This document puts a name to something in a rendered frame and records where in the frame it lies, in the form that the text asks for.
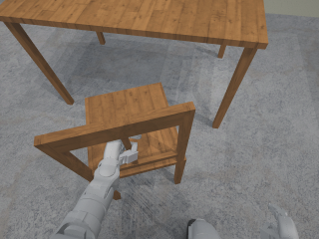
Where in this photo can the table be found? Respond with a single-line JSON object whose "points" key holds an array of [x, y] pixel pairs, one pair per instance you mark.
{"points": [[237, 23]]}

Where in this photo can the left robot hand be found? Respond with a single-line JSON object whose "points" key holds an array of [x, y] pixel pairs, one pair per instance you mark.
{"points": [[115, 149]]}

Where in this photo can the right robot shin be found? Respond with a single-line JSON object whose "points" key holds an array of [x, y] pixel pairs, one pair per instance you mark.
{"points": [[199, 220]]}

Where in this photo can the robot right thigh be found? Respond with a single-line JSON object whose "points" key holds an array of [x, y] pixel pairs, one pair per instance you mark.
{"points": [[202, 230]]}

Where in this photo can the right robot hand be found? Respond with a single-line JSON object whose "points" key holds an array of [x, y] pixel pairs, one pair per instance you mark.
{"points": [[285, 226]]}

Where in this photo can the left robot forearm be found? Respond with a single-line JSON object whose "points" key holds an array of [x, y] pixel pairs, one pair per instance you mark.
{"points": [[84, 222]]}

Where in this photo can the chair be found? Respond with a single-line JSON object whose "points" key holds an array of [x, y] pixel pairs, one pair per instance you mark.
{"points": [[119, 115]]}

